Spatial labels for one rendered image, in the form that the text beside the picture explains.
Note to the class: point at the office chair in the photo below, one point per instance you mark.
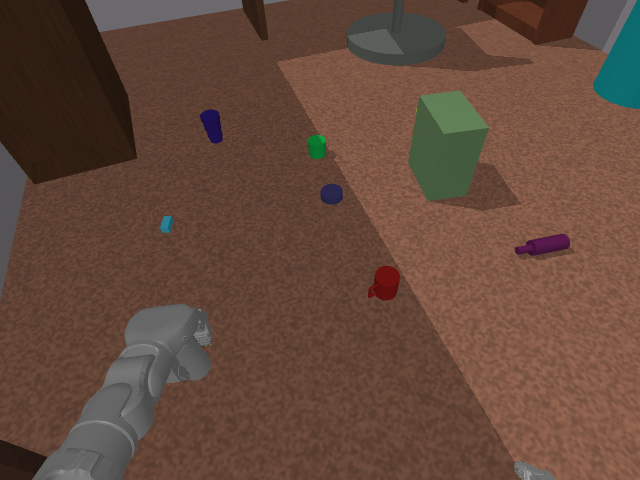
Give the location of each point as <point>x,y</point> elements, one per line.
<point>396,38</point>

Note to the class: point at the right robot hand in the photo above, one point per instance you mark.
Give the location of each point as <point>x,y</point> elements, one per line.
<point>526,471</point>

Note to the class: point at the left robot hand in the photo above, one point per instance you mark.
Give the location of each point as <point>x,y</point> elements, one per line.
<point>171,326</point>

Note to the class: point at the left robot arm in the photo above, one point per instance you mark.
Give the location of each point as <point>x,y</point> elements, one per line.
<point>105,437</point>

